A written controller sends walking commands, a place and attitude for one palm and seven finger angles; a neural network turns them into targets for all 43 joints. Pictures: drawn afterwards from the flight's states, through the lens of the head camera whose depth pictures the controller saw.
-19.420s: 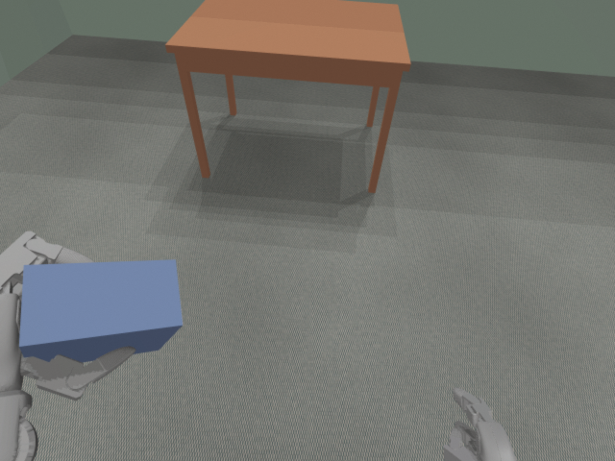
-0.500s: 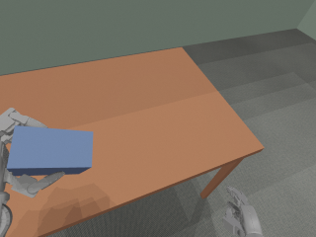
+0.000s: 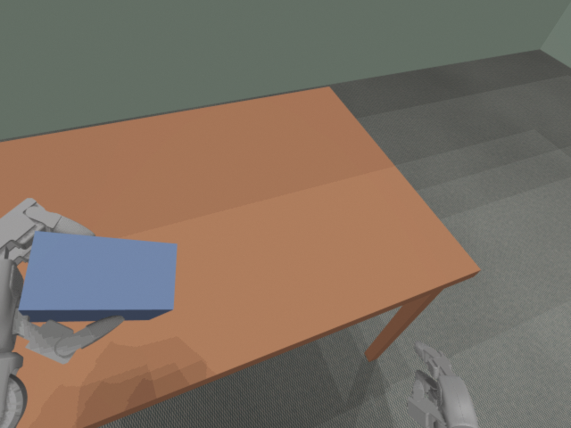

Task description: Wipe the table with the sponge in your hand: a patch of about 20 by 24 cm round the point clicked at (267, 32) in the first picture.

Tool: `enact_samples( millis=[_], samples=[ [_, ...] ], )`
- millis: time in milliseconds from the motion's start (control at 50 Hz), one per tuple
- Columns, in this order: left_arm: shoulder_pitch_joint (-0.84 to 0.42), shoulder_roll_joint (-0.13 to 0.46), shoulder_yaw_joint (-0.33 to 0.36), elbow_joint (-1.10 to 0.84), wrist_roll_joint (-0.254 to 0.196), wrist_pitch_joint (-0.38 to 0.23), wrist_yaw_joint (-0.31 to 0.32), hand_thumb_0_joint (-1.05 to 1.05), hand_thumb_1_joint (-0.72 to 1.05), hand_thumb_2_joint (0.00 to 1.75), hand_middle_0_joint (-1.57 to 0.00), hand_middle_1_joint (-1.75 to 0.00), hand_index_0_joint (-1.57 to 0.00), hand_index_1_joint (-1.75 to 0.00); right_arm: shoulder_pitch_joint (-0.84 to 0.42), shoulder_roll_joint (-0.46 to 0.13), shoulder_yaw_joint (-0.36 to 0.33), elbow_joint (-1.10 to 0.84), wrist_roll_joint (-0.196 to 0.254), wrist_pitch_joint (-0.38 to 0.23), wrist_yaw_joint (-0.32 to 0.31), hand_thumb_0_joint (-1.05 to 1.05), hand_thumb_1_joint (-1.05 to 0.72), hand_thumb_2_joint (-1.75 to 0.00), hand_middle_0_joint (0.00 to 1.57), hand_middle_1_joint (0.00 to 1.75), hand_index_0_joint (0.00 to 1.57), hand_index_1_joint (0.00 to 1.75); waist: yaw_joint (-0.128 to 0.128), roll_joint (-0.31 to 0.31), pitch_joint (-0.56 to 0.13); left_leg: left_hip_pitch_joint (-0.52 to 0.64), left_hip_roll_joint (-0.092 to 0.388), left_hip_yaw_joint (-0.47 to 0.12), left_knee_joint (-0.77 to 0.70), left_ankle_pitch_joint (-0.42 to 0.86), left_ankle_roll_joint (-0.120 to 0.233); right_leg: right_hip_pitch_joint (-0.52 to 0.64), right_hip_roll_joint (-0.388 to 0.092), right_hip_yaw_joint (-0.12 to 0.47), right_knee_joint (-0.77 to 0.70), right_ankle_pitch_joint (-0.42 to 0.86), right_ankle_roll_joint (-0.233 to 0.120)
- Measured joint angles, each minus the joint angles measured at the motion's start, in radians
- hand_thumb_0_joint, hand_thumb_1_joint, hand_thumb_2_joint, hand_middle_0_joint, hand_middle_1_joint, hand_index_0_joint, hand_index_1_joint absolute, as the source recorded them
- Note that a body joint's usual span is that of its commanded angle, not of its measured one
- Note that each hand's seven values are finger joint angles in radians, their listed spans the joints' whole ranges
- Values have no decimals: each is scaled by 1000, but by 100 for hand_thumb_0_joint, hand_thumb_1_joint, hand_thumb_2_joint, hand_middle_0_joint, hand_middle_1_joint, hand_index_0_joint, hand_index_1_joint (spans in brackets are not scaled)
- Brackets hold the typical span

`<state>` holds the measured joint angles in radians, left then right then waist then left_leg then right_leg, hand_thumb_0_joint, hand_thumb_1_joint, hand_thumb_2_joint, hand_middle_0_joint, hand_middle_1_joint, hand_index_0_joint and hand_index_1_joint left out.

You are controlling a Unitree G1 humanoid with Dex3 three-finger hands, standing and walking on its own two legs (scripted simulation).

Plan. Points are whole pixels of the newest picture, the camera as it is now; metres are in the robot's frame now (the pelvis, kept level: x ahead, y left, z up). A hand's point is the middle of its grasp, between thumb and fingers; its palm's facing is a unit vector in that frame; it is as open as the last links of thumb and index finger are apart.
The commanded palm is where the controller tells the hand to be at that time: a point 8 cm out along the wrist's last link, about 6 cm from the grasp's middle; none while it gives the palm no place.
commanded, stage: turn the palm down, sponge in hand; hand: left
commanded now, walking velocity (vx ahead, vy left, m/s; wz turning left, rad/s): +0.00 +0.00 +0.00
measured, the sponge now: (123, 284) +0.23 +0.20 +0.13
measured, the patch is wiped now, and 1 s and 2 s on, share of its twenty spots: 0.00 0.00 0.00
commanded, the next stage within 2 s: none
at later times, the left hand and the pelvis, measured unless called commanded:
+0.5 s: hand (80, 323) +0.19 +0.23 +0.13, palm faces +0.33 -0.69 -0.64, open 10.8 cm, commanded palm +0.16 +0.27 +0.17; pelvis -0.01 -0.05 -0.02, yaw +2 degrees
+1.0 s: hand (98, 288) +0.22 +0.22 +0.13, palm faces +0.25 -0.44 -0.86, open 10.8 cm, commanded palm +0.19 +0.25 +0.16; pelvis +0.01 -0.07 -0.02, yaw +0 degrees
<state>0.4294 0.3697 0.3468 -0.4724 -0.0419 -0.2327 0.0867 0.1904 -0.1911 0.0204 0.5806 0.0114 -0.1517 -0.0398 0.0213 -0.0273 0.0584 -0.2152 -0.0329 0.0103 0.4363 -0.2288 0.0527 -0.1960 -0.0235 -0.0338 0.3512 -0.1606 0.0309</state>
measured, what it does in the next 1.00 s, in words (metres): shifts its weight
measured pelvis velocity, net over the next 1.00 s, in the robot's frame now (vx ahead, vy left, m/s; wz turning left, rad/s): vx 0.01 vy -0.07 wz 0.01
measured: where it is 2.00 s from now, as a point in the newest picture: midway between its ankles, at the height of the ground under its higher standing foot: outside the picture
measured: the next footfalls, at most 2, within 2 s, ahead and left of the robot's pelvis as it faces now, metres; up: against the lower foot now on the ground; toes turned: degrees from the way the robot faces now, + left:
none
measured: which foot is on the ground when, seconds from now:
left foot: down 0.00-1.00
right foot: down 0.00-1.00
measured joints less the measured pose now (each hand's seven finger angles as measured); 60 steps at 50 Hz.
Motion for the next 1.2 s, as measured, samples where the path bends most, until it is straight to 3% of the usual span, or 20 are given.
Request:
enact_samples(
  millis=[80, 100, 140, 180, 240, 280, 320, 360, 420, 480, 540, 600, 700, 740, 800, 860, 920, 1020, 1100, 1200],
  samples=[
    [7, 5, 4, -1, -2, 0, -1, -1, -56, 102, -67, -132, -69, -131, -1, -2, -2, -3, -1, 3, -2, 1, -91, -90, 20, 30, 20, 30, 1, 2, -3, -1, 4, -2, -2, -1, -3, 1, 4, -2, -5, 1, -3],
    [-39, 41, 3, 7, 15, 2, -14, -1, -56, 102, -67, -132, -69, -131, 19, -13, 11, -31, 21, 10, -23, 1, -91, -90, 20, 30, 20, 30, 9, 9, 1, -17, 6, -13, 18, -6, -3, -12, 13, 5, 28, -18, 4],
    [-204, 137, 24, 70, 79, 23, -54, -1, -57, 102, -68, -131, -69, -131, 33, -18, 9, -21, -11, -7, -23, 1, -91, -90, 20, 30, 20, 30, 36, -2, 10, -34, -12, -28, 50, -16, -9, -32, 6, 12, 98, -71, -31],
    [-299, 165, 65, 123, 65, 84, -74, -1, -57, 102, -68, -131, -69, -130, 10, -26, 15, 20, -29, -5, 6, 1, -91, -90, 20, 30, 20, 30, 45, 0, -4, -41, -14, -24, 59, -20, -17, -52, 2, 16, 128, -83, -24],
    [-284, 127, 124, 121, -23, 230, -119, -1, -57, 102, -68, -131, -69, -130, -16, -38, 16, 51, -18, 0, 24, 1, -90, -90, 20, 30, 20, 30, 36, 38, -37, -24, 0, -4, 58, -29, -22, -44, 15, 36, 129, -82, -21],
    [-213, 109, 113, 92, -16, 308, -154, -1, -56, 102, -67, -131, -69, -131, -17, -47, 11, 44, -9, 11, 29, 1, -90, -90, 20, 30, 20, 30, 29, 63, -55, -13, 4, 3, 56, -34, -23, -38, 20, 43, 131, -86, -23],
    [-126, 104, 71, 59, 30, 346, -179, -1, -56, 102, -67, -132, -69, -131, -22, -56, 7, 30, -3, 28, 31, 1, -90, -90, 20, 30, 20, 30, 26, 79, -56, -6, 8, 5, 60, -38, -26, -36, 24, 45, 142, -92, -28],
    [-44, 102, 28, 41, 59, 330, -191, -1, -56, 102, -67, -131, -69, -131, -29, -59, 4, 15, -10, 39, 25, 1, -91, -90, 20, 30, 20, 30, 24, 81, -51, -14, 11, 2, 72, -41, -30, -47, 27, 42, 164, -101, -35],
    [10, 110, -1, 45, 75, 246, -177, -1, -56, 102, -68, -131, -69, -130, -33, -53, -3, 10, -21, 36, 3, 1, -91, -90, 20, 30, 20, 30, 37, 60, -38, -50, 17, -15, 111, -48, -44, -83, 33, 23, 212, -120, -49],
    [-24, 120, 17, 76, 108, 138, -116, -1, -57, 102, -68, -131, -69, -130, -35, -43, -12, 29, -32, 24, -16, 1, -91, -90, 20, 30, 20, 30, 58, 39, -28, -92, 28, -44, 155, -57, -63, -113, 43, -6, 248, -134, -68],
    [-115, 130, 48, 131, 159, 102, -62, -1, -57, 102, -68, -130, -69, -130, -35, -47, -16, 51, -34, 24, -29, 1, -91, -90, 20, 30, 20, 30, 71, 42, -30, -127, 37, -74, 195, -68, -77, -134, 53, -37, 273, -144, -84],
    [-193, 146, 58, 209, 182, 142, -60, -1, -57, 102, -68, -130, -69, -130, -36, -56, -13, 61, -24, 37, -49, 1, -91, -90, 20, 30, 20, 30, 69, 67, -41, -139, 41, -90, 210, -74, -81, -139, 58, -53, 283, -151, -93],
    [-234, 200, -3, 318, 226, 267, -144, 0, -56, 102, -68, -131, -69, -130, -35, -70, -4, 42, 0, 67, -85, 1, -91, -90, 20, 30, 20, 30, 50, 114, -53, -121, 47, -75, 198, -78, -69, -134, 64, -39, 284, -155, -97],
    [-225, 214, -26, 329, 242, 272, -173, 0, -56, 102, -68, -131, -69, -130, -37, -72, -6, 32, 2, 71, -89, 1, -91, -90, 20, 30, 20, 30, 41, 123, -49, -118, 51, -65, 198, -82, -67, -136, 68, -29, 288, -158, -99],
    [-179, 220, -25, 282, 251, 227, -189, 0, -56, 102, -68, -130, -69, -130, -31, -67, -15, 21, -1, 74, -86, 1, -91, -90, 20, 30, 20, 30, 35, 115, -49, -123, 57, -48, 204, -92, -72, -152, 74, -12, 302, -167, -103],
    [-113, 221, 0, 189, 260, 173, -161, 0, -56, 102, -68, -130, -69, -130, -11, -61, -30, 14, -2, 78, -73, 1, -91, -90, 20, 30, 20, 30, 39, 92, -57, -130, 61, -37, 214, -103, -77, -166, 78, 1, 318, -181, -104],
    [-56, 220, 20, 113, 280, 167, -110, 0, -56, 102, -68, -130, -69, -130, 13, -68, -45, 6, 4, 91, -60, 1, -91, -90, 20, 30, 20, 30, 48, 83, -73, -135, 63, -33, 222, -119, -84, -173, 80, 6, 327, -194, -103],
    [-27, 218, 9, 102, 337, 272, -50, 0, -56, 102, -68, -130, -69, -130, 20, -94, -59, -2, 18, 125, -68, 1, -91, -90, 20, 30, 20, 30, 61, 100, -84, -142, 54, -35, 227, -131, -84, -176, 70, 5, 330, -203, -92],
    [-29, 219, -26, 141, 401, 352, -56, 0, -56, 102, -68, -130, -69, -130, 7, -98, -52, -14, 28, 139, -86, 1, -91, -90, 20, 30, 20, 30, 66, 104, -86, -147, 43, -34, 221, -125, -74, -179, 60, 6, 323, -198, -81],
    [-34, 192, -103, 131, 484, 349, -57, 0, -56, 102, -68, -130, -69, -130, -23, -79, -36, -16, 26, 129, -98, 1, -91, -90, 20, 30, 20, 30, 67, 99, -85, -137, 38, -32, 214, -120, -63, -162, 54, 8, 299, -184, -69]
  ],
)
